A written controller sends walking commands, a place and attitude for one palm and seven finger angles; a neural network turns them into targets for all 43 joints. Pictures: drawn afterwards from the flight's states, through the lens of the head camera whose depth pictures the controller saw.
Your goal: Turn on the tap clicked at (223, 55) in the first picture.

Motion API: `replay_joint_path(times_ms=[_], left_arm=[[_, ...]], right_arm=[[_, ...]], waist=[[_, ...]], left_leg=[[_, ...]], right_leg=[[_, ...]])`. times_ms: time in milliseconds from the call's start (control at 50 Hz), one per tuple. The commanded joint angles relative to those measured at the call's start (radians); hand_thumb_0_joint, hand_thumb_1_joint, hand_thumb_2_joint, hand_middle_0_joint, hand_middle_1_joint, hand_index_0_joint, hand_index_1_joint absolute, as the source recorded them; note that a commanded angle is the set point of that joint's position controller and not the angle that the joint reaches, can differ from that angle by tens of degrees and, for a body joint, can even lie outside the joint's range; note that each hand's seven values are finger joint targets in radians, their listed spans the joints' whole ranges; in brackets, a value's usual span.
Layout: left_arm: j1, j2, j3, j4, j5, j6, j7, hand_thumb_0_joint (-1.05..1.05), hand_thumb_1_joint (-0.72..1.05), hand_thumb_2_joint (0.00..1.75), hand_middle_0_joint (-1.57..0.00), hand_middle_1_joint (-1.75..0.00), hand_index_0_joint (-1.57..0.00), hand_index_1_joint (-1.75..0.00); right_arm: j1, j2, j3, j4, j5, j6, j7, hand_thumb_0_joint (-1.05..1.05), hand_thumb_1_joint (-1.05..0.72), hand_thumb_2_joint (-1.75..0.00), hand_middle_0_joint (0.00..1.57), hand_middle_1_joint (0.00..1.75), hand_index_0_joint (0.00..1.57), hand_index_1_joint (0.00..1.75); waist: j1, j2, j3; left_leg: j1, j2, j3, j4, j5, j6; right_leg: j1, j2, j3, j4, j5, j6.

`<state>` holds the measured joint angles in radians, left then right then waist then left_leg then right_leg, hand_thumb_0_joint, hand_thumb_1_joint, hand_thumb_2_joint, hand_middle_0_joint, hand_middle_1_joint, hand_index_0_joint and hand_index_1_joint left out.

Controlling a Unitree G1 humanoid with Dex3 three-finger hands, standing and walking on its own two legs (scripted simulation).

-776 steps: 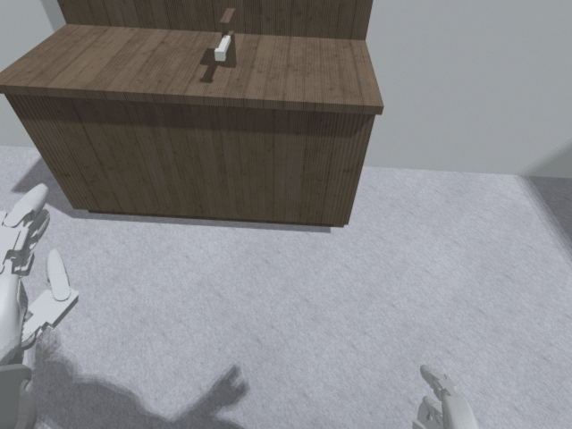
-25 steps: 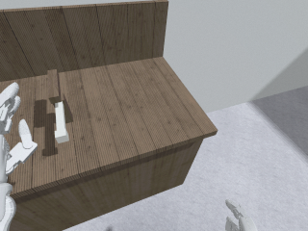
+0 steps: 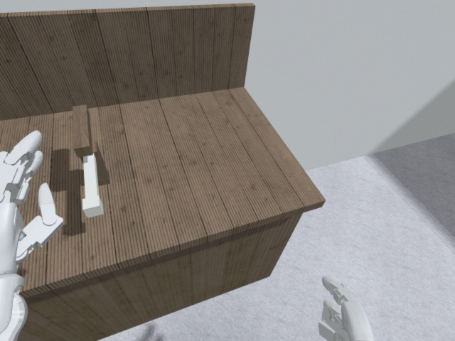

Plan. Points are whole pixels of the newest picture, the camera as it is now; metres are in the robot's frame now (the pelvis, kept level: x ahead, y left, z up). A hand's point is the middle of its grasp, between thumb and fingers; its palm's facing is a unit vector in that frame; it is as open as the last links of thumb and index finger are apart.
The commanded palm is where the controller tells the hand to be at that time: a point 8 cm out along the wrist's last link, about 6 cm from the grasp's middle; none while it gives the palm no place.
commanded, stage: look again from close up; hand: left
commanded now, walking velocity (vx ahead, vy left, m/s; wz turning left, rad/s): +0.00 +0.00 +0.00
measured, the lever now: (93, 206) +0.32 +0.29 +0.03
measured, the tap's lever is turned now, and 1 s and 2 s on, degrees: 0 0 0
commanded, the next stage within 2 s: turn the palm inward beside the body in 0.28 s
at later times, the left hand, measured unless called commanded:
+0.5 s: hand (50, 186) +0.24 +0.26 +0.19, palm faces +0.43 -0.82 -0.36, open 7.4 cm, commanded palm +0.16 +0.26 +0.17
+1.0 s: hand (102, 241) +0.20 +0.20 +0.14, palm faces +0.47 -0.82 -0.34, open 7.4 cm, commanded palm +0.14 +0.24 +0.15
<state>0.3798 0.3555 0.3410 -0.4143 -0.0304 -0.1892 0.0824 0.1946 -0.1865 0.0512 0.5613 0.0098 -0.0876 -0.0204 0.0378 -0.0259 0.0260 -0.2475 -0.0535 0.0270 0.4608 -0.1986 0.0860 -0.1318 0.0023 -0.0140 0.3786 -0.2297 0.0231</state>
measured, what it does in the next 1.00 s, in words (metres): shifts its weight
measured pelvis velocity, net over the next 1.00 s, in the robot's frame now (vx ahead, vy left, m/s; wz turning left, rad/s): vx -0.02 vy -0.09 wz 0.06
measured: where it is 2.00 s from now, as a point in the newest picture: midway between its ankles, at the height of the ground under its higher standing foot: outside the picture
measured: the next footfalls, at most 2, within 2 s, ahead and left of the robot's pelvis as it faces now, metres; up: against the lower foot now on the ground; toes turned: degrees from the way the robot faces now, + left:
none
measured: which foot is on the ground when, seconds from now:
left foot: down 0.00-1.00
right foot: down 0.00-1.00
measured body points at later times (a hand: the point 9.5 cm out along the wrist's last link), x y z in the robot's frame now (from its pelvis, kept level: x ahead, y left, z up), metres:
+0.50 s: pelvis -0.01 -0.02 +0.00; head +0.00 -0.01 +0.45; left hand +0.21 +0.30 +0.21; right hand +0.17 -0.24 -0.08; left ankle +0.03 +0.06 -0.74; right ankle -0.02 -0.14 -0.74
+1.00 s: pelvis -0.02 -0.09 -0.02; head -0.03 -0.11 +0.43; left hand +0.17 +0.24 +0.16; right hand +0.20 -0.29 -0.11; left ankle +0.03 +0.05 -0.74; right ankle -0.02 -0.14 -0.74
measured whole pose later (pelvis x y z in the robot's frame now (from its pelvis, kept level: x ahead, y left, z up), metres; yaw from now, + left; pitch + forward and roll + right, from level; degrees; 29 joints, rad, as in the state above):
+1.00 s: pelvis -0.02 -0.09 -0.02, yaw +3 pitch -1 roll +0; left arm 0.25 0.39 0.34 -0.25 -0.13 0.01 0.07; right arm 0.15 -0.23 0.06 0.65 0.00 -0.12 -0.08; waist 0.05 0.06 -0.03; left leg -0.40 0.00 -0.07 0.69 -0.28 -0.02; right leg -0.29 0.07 -0.10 0.67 -0.38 -0.09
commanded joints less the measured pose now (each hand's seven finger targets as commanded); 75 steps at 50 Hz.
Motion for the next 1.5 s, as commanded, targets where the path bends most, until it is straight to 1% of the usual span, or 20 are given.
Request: replay_joint_path(times_ms=[0, 340, 360, 380, 400, 420, 440, 460, 520, 560, 600, 660, 740, 880, 920, 960, 1040, 1120, 1320, 1480], left_arm=[[-0.109, 0.17, 0.087, -0.248, -0.006, -0.07, 0.017, 0.0, 0.9, 0.9, -0.2, -0.3, -0.2, -0.3], [-0.074, 0.179, 0.097, -0.217, -0.004, -0.064, 0.021, 0.0, 0.9, 0.9, -0.2, -0.3, -0.2, -0.3], [-1.014, 0.98, 0.325, -0.614, 0.046, -0.219, 0.044, 0.0, 0.9, 0.9, -0.2, -0.3, -0.2, -0.3], [-0.653, 0.448, 0.296, 0.019, 0.114, -0.021, 0.004, 0.0, 0.9, 0.9, -0.2, -0.3, -0.2, -0.3], [-0.401, 0.189, 0.058, 0.041, -0.012, 0.054, -0.018, 0.0, 0.9, 0.9, -0.2, -0.3, -0.2, -0.3], [-0.329, 0.194, 0.143, -0.013, -0.069, 0.099, -0.047, 0.0, 0.9, 0.9, -0.2, -0.3, -0.2, -0.3], [-0.209, 0.183, 0.126, -0.016, -0.115, 0.15, -0.075, 0.0, 0.9, 0.9, -0.2, -0.3, -0.2, -0.3], [-0.102, 0.087, 0.06, 0.017, -0.136, 0.206, -0.096, 0.0, 0.9, 0.9, -0.2, -0.3, -0.2, -0.3], [-0.099, 0.151, 0.045, -0.095, -0.065, 0.235, -0.093, 0.0, 0.9, 0.9, -0.2, -0.3, -0.2, -0.3], [-0.1, 0.26, 0.155, -0.176, -0.047, 0.174, -0.043, 0.0, 0.9, 0.9, -0.2, -0.3, -0.2, -0.3], [-0.178, 0.274, 0.188, -0.218, -0.048, 0.077, 0.005, 0.0, 0.9, 0.9, -0.2, -0.3, -0.2, -0.3], [-0.254, 0.316, 0.22, -0.274, -0.04, -0.037, 0.077, 0.0, 0.9, 0.9, -0.2, -0.3, -0.2, -0.3], [-0.338, 0.235, 0.109, -0.078, -0.042, -0.011, 0.081, 0.0, 0.9, 0.9, -0.2, -0.3, -0.2, -0.3], [-0.358, 0.239, 0.056, -0.038, -0.086, 0.153, -0.002, 0.0, 0.9, 0.9, -0.2, -0.3, -0.2, -0.3], [-0.286, 0.278, 0.135, -0.045, -0.106, 0.144, 0.0, 0.0, 0.9, 0.9, -0.2, -0.3, -0.2, -0.3], [-0.218, 0.312, 0.211, -0.075, -0.122, 0.123, 0.011, 0.0, 0.9, 0.9, -0.2, -0.3, -0.2, -0.3], [-0.12, 0.257, 0.216, -0.101, -0.163, 0.103, 0.003, 0.0, 0.9, 0.9, -0.2, -0.3, -0.2, -0.3], [-0.059, 0.209, 0.191, -0.122, -0.181, 0.108, -0.012, 0.0, 0.9, 0.9, -0.2, -0.3, -0.2, -0.3], [-0.029, 0.138, 0.097, -0.202, -0.159, 0.056, 0.04, 0.0, 0.9, 0.9, -0.2, -0.3, -0.2, -0.3], [-0.009, 0.075, 0.028, -0.223, -0.152, 0.119, 0.098, 0.0, 0.9, 0.9, -0.2, -0.3, -0.2, -0.3]], right_arm=[[-0.084, -0.135, -0.063, -0.154, 0.005, -0.056, -0.018, 0.0, -0.9, -0.9, 0.2, 0.3, 0.2, 0.3], [-0.079, -0.137, -0.07, -0.147, 0.007, -0.059, -0.026, 0.0, -0.9, -0.9, 0.2, 0.3, 0.2, 0.3], [0.077, -0.219, 0.12, -0.291, 0.078, -0.036, -0.1, 0.0, -0.9, -0.9, 0.2, 0.3, 0.2, 0.3], [-0.078, -0.157, -0.083, -0.084, -0.047, -0.068, -0.08, 0.0, -0.9, -0.9, 0.2, 0.3, 0.2, 0.3], [-0.055, -0.175, -0.073, -0.106, -0.026, -0.075, -0.023, 0.0, -0.9, -0.9, 0.2, 0.3, 0.2, 0.3], [-0.052, -0.229, -0.098, -0.082, -0.032, -0.083, -0.012, 0.0, -0.9, -0.9, 0.2, 0.3, 0.2, 0.3], [-0.086, -0.215, -0.092, -0.088, -0.015, -0.081, -0.01, 0.0, -0.9, -0.9, 0.2, 0.3, 0.2, 0.3], [-0.127, -0.197, -0.068, -0.093, 0.008, -0.074, 0.008, 0.0, -0.9, -0.9, 0.2, 0.3, 0.2, 0.3], [-0.171, -0.202, -0.063, -0.111, 0.008, -0.049, 0.022, 0.0, -0.9, -0.9, 0.2, 0.3, 0.2, 0.3], [-0.187, -0.193, -0.063, -0.113, 0.0, -0.04, 0.013, 0.0, -0.9, -0.9, 0.2, 0.3, 0.2, 0.3], [-0.193, -0.174, -0.064, -0.111, -0.02, -0.044, -0.001, 0.0, -0.9, -0.9, 0.2, 0.3, 0.2, 0.3], [-0.178, -0.156, -0.061, -0.077, -0.028, -0.062, -0.013, 0.0, -0.9, -0.9, 0.2, 0.3, 0.2, 0.3], [-0.184, -0.167, -0.053, -0.049, -0.02, -0.082, -0.036, 0.0, -0.9, -0.9, 0.2, 0.3, 0.2, 0.3], [-0.211, -0.166, -0.041, -0.08, 0.002, -0.088, -0.081, 0.0, -0.9, -0.9, 0.2, 0.3, 0.2, 0.3], [-0.197, -0.165, -0.049, -0.075, -0.001, -0.09, -0.081, 0.0, -0.9, -0.9, 0.2, 0.3, 0.2, 0.3], [-0.182, -0.158, -0.052, -0.07, 0.0, -0.094, -0.074, 0.0, -0.9, -0.9, 0.2, 0.3, 0.2, 0.3], [-0.132, -0.16, -0.06, -0.078, 0.001, -0.101, -0.066, 0.0, -0.9, -0.9, 0.2, 0.3, 0.2, 0.3], [-0.103, -0.169, -0.068, -0.083, 0.007, -0.116, -0.071, 0.0, -0.9, -0.9, 0.2, 0.3, 0.2, 0.3], [-0.091, -0.167, -0.073, -0.078, 0.01, -0.176, -0.08, 0.0, -0.9, -0.9, 0.2, 0.3, 0.2, 0.3], [-0.131, -0.156, -0.052, -0.098, 0.016, -0.177, -0.085, 0.0, -0.9, -0.9, 0.2, 0.3, 0.2, 0.3]], waist=[[-0.014, 0.134, -0.134], [-0.012, 0.081, -0.133], [-0.103, 0.313, 0.022], [0.031, 0.203, -0.204], [-0.029, 0.162, -0.232], [0.021, 0.092, -0.308], [0.045, 0.086, -0.307], [0.044, 0.1, -0.249], [0.028, 0.059, -0.113], [0.022, 0.056, -0.127], [0.003, 0.033, -0.15], [-0.001, 0.16, -0.183], [-0.035, 0.148, -0.09], [-0.002, 0.058, -0.098], [0.016, -0.007, -0.125], [0.036, 0.013, -0.169], [0.029, 0.025, -0.219], [0.018, 0.021, -0.22], [0.015, 0.036, -0.191], [0.023, 0.054, -0.142]], left_leg=[[0.094, 0.154, -0.155, -0.141, 0.103, -0.093], [0.081, 0.144, -0.142, -0.131, 0.031, -0.066], [-0.234, 0.078, -0.149, -0.155, -0.219, -0.023], [0.113, 0.078, -0.105, -0.063, 0.15, -0.116], [0.273, 0.09, -0.135, -0.046, 0.397, -0.164], [0.329, 0.103, -0.133, -0.03, 0.397, -0.154], [0.316, 0.089, -0.108, -0.022, 0.416, -0.138], [0.291, 0.087, -0.099, -0.028, 0.407, -0.146], [0.123, 0.075, -0.082, -0.029, 0.156, -0.102], [0.086, 0.064, -0.076, -0.011, 0.061, -0.082], [0.056, 0.055, -0.082, 0.022, -0.005, -0.076], [0.054, 0.041, -0.08, 0.06, -0.091, -0.073], [-0.032, 0.022, -0.078, 0.103, -0.248, -0.059], [-0.078, 0.031, -0.074, 0.174, -0.136, -0.064], [-0.109, 0.045, -0.087, 0.196, -0.099, -0.072], [-0.112, 0.049, -0.085, 0.211, -0.052, -0.077], [-0.114, 0.049, -0.073, 0.227, 0.048, -0.071], [-0.094, 0.045, -0.057, 0.226, 0.108, -0.06], [-0.068, 0.035, -0.06, 0.203, 0.086, -0.045], [-0.072, 0.038, -0.067, 0.169, 0.005, -0.044]], right_leg=[[-0.01, -0.04, 0.018, -0.025, 0.108, -0.053], [-0.003, -0.058, 0.041, -0.065, 0.116, -0.057], [0.126, 0.062, 0.035, 0.062, -0.05, 0.034], [-0.044, 0.03, -0.035, 0.116, 0.049, -0.079], [-0.156, 0.06, -0.093, 0.102, 0.068, -0.075], [-0.181, 0.053, -0.073, 0.104, 0.068, -0.061], [-0.143, 0.044, -0.081, 0.093, 0.1, -0.065], [-0.154, 0.053, -0.091, 0.094, 0.098, -0.063], [-0.174, 0.041, -0.109, 0.091, 0.1, -0.063], [-0.182, 0.05, -0.095, 0.098, 0.052, -0.061], [-0.217, 0.054, -0.087, 0.118, -0.013, -0.053], [-0.256, 0.051, -0.065, 0.137, -0.078, -0.051], [-0.323, 0.019, -0.023, 0.106, -0.221, -0.04], [-0.259, -0.059, 0.121, 0.01, -0.302, -0.029], [-0.21, -0.081, 0.148, 0.018, -0.196, -0.01], [-0.167, -0.09, 0.155, 0.056, -0.031, 0.0], [-0.118, -0.094, 0.127, 0.138, 0.313, 0.02], [-0.125, -0.082, 0.085, 0.168, 0.449, 0.026], [-0.206, -0.041, 0.016, 0.166, 0.232, -0.007], [-0.246, -0.021, -0.007, 0.138, 0.024, -0.03]])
